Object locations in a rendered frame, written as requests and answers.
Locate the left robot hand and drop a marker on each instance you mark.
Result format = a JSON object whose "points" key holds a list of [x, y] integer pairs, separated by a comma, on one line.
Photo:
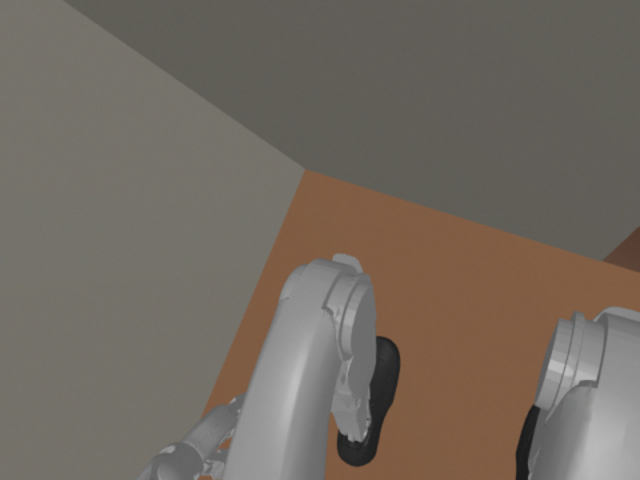
{"points": [[211, 431]]}

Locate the left robot foot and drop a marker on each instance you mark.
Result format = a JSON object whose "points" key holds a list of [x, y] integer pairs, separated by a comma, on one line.
{"points": [[382, 391]]}

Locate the left robot arm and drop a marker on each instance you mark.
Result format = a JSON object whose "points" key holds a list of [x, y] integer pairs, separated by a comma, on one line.
{"points": [[177, 461]]}

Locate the right robot foot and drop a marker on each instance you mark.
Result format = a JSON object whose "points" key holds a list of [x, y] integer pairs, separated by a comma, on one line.
{"points": [[524, 444]]}

